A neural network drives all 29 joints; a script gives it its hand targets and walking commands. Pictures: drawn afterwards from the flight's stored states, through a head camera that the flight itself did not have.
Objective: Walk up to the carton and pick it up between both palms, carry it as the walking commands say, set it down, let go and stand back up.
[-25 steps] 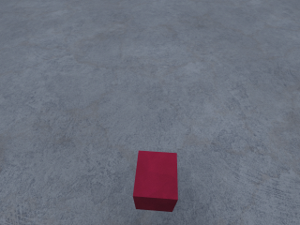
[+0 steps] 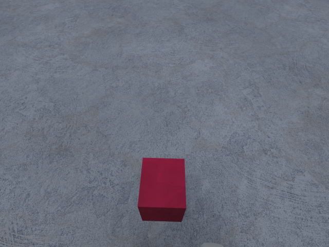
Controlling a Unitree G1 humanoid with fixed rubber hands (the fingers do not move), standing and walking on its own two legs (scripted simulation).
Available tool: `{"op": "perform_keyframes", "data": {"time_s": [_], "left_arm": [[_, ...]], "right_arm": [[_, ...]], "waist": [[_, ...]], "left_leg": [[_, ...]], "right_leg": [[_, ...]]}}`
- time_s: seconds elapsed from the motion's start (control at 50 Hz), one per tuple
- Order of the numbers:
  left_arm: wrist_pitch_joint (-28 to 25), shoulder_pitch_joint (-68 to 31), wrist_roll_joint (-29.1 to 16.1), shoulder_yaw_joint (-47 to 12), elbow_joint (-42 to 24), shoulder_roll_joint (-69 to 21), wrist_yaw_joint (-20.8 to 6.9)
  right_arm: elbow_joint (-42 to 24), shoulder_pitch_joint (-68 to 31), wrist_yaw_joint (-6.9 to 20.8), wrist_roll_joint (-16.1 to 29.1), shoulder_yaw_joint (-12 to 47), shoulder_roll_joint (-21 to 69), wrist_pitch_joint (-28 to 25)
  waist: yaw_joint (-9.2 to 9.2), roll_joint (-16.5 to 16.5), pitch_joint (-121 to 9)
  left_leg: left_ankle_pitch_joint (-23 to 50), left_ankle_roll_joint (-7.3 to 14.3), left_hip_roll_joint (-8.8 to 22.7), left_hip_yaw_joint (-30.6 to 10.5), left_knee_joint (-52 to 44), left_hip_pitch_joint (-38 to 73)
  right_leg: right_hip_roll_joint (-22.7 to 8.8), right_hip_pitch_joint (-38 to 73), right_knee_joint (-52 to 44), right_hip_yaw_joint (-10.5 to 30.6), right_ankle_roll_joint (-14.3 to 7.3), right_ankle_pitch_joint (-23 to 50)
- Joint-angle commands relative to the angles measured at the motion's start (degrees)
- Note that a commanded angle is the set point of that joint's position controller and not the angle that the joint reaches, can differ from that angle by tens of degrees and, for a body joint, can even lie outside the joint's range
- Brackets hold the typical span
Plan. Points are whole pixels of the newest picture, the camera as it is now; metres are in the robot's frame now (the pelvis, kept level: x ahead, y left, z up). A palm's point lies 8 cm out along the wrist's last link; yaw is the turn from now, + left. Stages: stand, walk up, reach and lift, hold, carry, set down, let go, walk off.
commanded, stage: walk up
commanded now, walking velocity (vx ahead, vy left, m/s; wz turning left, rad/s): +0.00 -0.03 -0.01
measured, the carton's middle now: (162, 190) +0.46 +0.02 -0.64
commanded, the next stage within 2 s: stand in 0.50 s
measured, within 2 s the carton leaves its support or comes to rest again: neither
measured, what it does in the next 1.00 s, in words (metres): steps on the spot: right foot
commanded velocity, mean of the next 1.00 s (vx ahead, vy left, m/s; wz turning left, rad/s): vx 0.00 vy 0.00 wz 0.00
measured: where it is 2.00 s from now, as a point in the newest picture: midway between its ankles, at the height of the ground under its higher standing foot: outside the picture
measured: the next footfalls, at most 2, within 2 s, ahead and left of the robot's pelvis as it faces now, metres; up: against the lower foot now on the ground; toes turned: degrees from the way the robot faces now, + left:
right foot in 0.06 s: +0.05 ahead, -0.16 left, +0.00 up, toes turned +9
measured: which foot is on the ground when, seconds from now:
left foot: down 0.00-1.00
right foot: up 0.00-0.04, down 0.06-1.00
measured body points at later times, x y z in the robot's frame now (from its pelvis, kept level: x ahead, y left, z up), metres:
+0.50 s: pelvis +0.00 -0.04 +0.00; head +0.02 -0.04 +0.45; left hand +0.00 +0.18 -0.16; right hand -0.03 -0.25 -0.17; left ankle +0.01 +0.09 -0.75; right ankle +0.01 -0.16 -0.75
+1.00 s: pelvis -0.01 -0.04 -0.02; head +0.06 -0.03 +0.42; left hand +0.16 +0.17 -0.15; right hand +0.16 -0.24 -0.15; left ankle +0.01 +0.09 -0.75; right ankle +0.01 -0.16 -0.75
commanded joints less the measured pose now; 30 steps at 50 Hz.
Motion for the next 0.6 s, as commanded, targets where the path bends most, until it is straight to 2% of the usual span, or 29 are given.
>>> {"op": "perform_keyframes", "data": {"time_s": [0.0, 0.02, 0.04, 0.06, 0.08, 0.1, 0.12, 0.14, 0.16, 0.18, 0.2, 0.22, 0.24, 0.26, 0.28, 0.3, 0.32, 0.34, 0.36, 0.38, 0.4, 0.42, 0.44, 0.46, 0.48, 0.52, 0.56, 0.58], "left_arm": [[-1.45, 6.34, -0.89, -0.76, -1.05, -0.77, 0.18], [-1.95, 8.27, -0.05, -0.07, -0.38, 1.95, 0.38], [-2.61, 10.76, 0.72, -0.16, 0.96, 3.47, 0.28], [-3.21, 12.19, 0.46, -0.96, 1.04, 3.07, 0.23], [-3.17, 6.94, 0.10, -0.96, -0.26, 6.08, 0.42], [-3.61, 1.06, 0.50, -1.78, -1.72, 3.62, -0.08], [-3.85, -0.28, 0.35, -1.86, -3.14, 4.25, -0.19], [-3.71, -0.66, 0.20, -1.69, -2.82, 4.17, 0.22], [-3.72, -0.18, 0.44, -1.71, -3.14, 5.17, 0.31], [-3.57, 1.26, -0.17, -1.42, -2.90, 3.98, 0.52], [-3.43, 1.96, 0.05, -1.21, -2.82, 4.78, 0.62], [-3.36, 2.56, -0.04, -0.69, -2.83, 4.40, 0.29], [-3.47, 2.10, -0.34, -1.34, -2.89, 2.14, 0.26], [-3.67, 3.90, -0.29, -1.40, -2.38, 1.65, 0.13], [-3.73, 5.02, -0.45, -1.18, -1.67, 1.54, 0.17], [-3.76, 5.74, -0.04, -1.30, -1.64, 2.16, 0.05], [-3.57, 5.20, -0.35, -1.02, -1.14, 2.53, 0.32], [-3.77, 6.64, -0.33, -1.71, -0.90, 1.69, 0.15], [-3.77, 6.66, -0.41, -1.70, -0.45, 1.28, 0.15], [-3.70, 6.82, -0.32, -2.10, -0.19, 0.62, 0.30], [-3.75, 7.18, -0.14, -1.92, -0.01, 0.69, 0.25], [-3.83, 6.82, -0.31, -2.16, -0.14, 0.97, 0.19], [-3.61, 5.67, -0.33, -1.61, -0.19, 2.16, 0.33], [-3.54, 6.19, -0.35, -1.89, 0.02, 1.73, 0.44], [-3.42, 7.45, -0.10, -2.06, 0.56, 1.81, 0.47], [-3.55, 8.35, -0.31, -2.00, 1.41, 1.85, 0.54], [-3.44, 8.83, -0.19, -2.14, 1.88, 1.22, 0.46], [-3.44, 8.89, -0.29, -2.11, 1.95, 1.23, 0.69]], "right_arm": [[0.46, 2.06, 0.41, 1.10, -0.21, -4.33, -0.11], [0.97, 2.77, 0.58, 1.17, 0.04, -4.43, 0.19], [1.25, 4.82, 0.91, 1.19, 0.24, -2.57, 0.56], [0.35, 4.53, 1.17, 0.86, 0.25, -1.68, 0.96], [-0.76, 5.99, 0.86, 2.76, 0.56, -0.60, 1.58], [-0.15, 7.06, 1.26, 1.86, 0.53, -1.76, 2.40], [0.28, 6.69, 1.51, 1.33, 0.67, -1.41, 2.61], [0.44, 6.21, 1.74, 1.32, 0.63, -1.00, 2.36], [0.55, 7.84, 1.83, 1.81, 1.24, -1.08, 1.77], [1.13, 8.80, 1.94, 1.73, 1.42, -0.78, 1.31], [0.25, 7.49, 1.86, 1.56, 1.41, -1.31, 0.86], [-0.19, 6.94, 1.80, 1.70, 1.47, -2.43, 0.47], [0.26, 6.38, 1.97, 1.73, 0.98, -4.27, 0.04], [1.21, 6.79, 1.78, 1.94, 1.33, -2.73, -0.14], [1.27, 6.44, 1.70, 1.87, 1.62, -2.68, -0.32], [2.01, 6.94, 1.70, 2.17, 1.82, -2.21, -0.15], [1.61, 6.22, 1.48, 1.80, 1.82, -1.69, -0.33], [2.07, 6.99, 1.45, 1.88, 1.90, -2.07, 0.06], [2.09, 6.88, 1.41, 1.54, 1.72, -2.42, -0.07], [2.38, 7.86, 1.57, 2.12, 1.76, -1.76, -0.09], [2.74, 7.94, 1.46, 1.96, 1.75, -2.10, -0.08], [2.62, 8.24, 1.63, 2.20, 1.86, -0.91, -0.06], [2.41, 6.92, 1.49, 1.57, 1.87, -1.71, -0.12], [2.02, 6.17, 1.55, 1.51, 1.90, -1.19, -0.26], [1.88, 5.88, 1.62, 1.48, 1.73, -1.96, -0.34], [2.13, 6.26, 1.56, 1.90, 1.89, -1.89, -0.42], [2.35, 6.39, 1.50, 1.55, 1.88, -1.32, -0.48], [2.37, 6.46, 1.57, 2.07, 1.78, -1.19, -0.52]], "waist": [[3.65, 12.64, -2.93], [3.99, 6.22, -3.96], [3.15, -0.42, -4.89], [3.32, -6.94, -6.08], [0.89, -16.82, -0.41], [-0.16, -14.73, 3.58], [-0.29, -10.53, 3.73], [-0.61, -8.57, 4.13], [-0.98, -8.21, 4.35], [-0.31, -5.88, 3.06], [0.04, -5.74, 2.26], [0.22, -5.03, -0.18], [0.88, -1.73, 1.14], [1.87, -1.68, 0.90], [2.08, -1.95, 1.11], [1.97, 0.36, -0.02], [1.89, -1.07, 2.65], [1.87, 0.82, 2.46], [2.43, 0.24, 2.71], [1.41, -0.66, 2.87], [1.77, -0.74, 0.63], [1.75, -2.16, 0.96], [1.51, -1.04, 2.53], [2.05, -0.38, 2.38], [2.35, 1.76, 2.06], [1.89, -0.70, 0.29], [2.40, -0.07, 1.33], [1.68, -0.26, 0.47]], "left_leg": [[13.48, 3.54, 5.76, -4.89, -4.12, -3.37], [9.72, 1.93, 4.97, -4.47, -2.41, -5.09], [0.60, 0.81, 2.61, -3.46, 1.22, -7.73], [-10.08, -0.45, 0.73, -2.86, 6.83, -10.16], [-14.53, -1.91, -1.45, -0.22, 8.25, -3.67], [-14.04, -1.54, -0.26, -2.00, 11.41, -3.43], [-9.90, -1.17, -0.68, -0.55, 10.00, -2.96], [-7.50, -1.13, -0.26, -0.72, 10.06, -2.75], [-4.11, -0.78, 0.31, -1.31, 5.44, -1.35], [0.17, -1.15, -0.01, -1.03, 1.65, -0.88], [2.94, -0.92, 0.64, -1.44, -1.81, 0.81], [4.11, -1.01, 1.38, -2.00, -3.26, 1.85], [3.75, -0.64, 1.68, -4.07, -4.39, -1.28], [2.65, -0.75, 1.86, -4.41, -5.58, -0.45], [3.30, -0.98, 2.39, -4.29, -6.53, -0.05], [3.26, -1.03, 2.28, -4.12, -7.59, 0.57], [3.84, -0.81, 2.62, -4.72, -7.39, -0.86], [4.08, -1.17, 2.40, -3.91, -7.83, 0.52], [4.18, -0.87, 2.81, -4.65, -7.21, 0.39], [3.88, -0.82, 2.55, -4.74, -7.39, 0.45], [3.72, -0.72, 2.39, -4.35, -7.10, 1.00], [3.31, -0.75, 2.35, -4.24, -6.95, 0.85], [3.25, -0.79, 2.27, -3.91, -7.37, -0.09], [3.30, -0.84, 2.71, -4.15, -8.05, 0.14], [3.46, -0.96, 2.66, -3.93, -7.96, 0.33], [4.36, -0.46, 3.08, -4.62, -7.76, 2.69], [3.37, -0.21, 2.85, -4.85, -8.03, 0.74], [4.11, -0.38, 2.93, -4.16, -7.85, 2.20]], "right_leg": [[1.11, 11.74, -16.12, -1.88, -1.76, 11.51], [-0.93, 17.73, -21.40, -1.03, -1.54, 14.29], [-5.78, 19.87, -21.54, 3.32, -1.72, 15.63], [-12.95, 21.39, -24.43, 9.81, -2.59, 20.71], [-16.17, 2.97, -28.99, 13.64, -7.56, 12.51], [-14.67, 0.24, -30.86, 13.24, -8.48, 4.36], [-12.35, 0.52, -30.24, 11.26, -7.96, 2.78], [-11.62, 1.14, -29.87, 10.49, -7.65, 4.95], [-11.01, 1.29, -29.10, 9.49, -7.45, 3.00], [-9.41, 3.82, -28.50, 8.29, -6.67, 4.04], [-9.55, 5.21, -26.25, 8.76, -6.16, 7.61], [-7.72, 6.29, -25.76, 7.32, -5.59, 7.48], [-5.80, 9.35, -25.17, 6.03, -4.91, 7.73], [-5.64, 10.39, -24.11, 5.39, -4.18, 9.88], [-5.39, 10.22, -23.89, 5.07, -4.08, 10.24], [-4.99, 10.94, -23.07, 4.61, -3.99, 10.45], [-5.04, 10.24, -23.48, 4.32, -3.63, 12.26], [-4.83, 9.02, -23.68, 4.62, -3.78, 11.13], [-4.62, 9.16, -23.19, 3.70, -3.43, 12.18], [-4.54, 8.99, -23.14, 3.89, -3.23, 12.76], [-4.31, 9.97, -22.44, 3.54, -3.28, 12.39], [-4.59, 9.34, -22.89, 4.02, -3.34, 10.12], [-4.53, 8.83, -23.50, 4.06, -3.14, 10.03], [-4.80, 8.18, -22.79, 3.80, -3.30, 10.74], [-4.64, 9.29, -23.04, 3.94, -3.32, 12.07], [-4.36, 9.27, -22.21, 3.73, -3.64, 13.26], [-4.40, 9.13, -22.16, 3.34, -3.00, 13.01], [-4.38, 8.87, -22.38, 3.74, -3.14, 12.50]]}}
